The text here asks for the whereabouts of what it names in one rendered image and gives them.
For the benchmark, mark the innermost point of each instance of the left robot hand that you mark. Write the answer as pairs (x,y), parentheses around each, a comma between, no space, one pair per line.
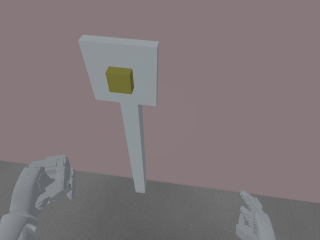
(28,197)

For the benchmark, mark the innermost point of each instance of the right robot hand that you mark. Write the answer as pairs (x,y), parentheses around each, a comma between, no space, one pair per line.
(260,226)

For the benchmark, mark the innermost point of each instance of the robot left forearm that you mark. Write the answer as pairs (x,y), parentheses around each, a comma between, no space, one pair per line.
(18,226)

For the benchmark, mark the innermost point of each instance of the panel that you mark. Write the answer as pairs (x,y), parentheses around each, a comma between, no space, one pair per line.
(142,56)

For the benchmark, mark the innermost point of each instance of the button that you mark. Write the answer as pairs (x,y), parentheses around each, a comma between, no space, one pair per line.
(120,80)

